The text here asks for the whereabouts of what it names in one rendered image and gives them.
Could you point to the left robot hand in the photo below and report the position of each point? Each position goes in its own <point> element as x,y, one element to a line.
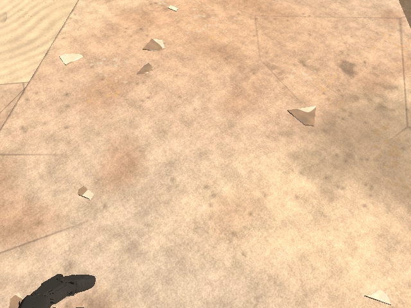
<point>56,289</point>

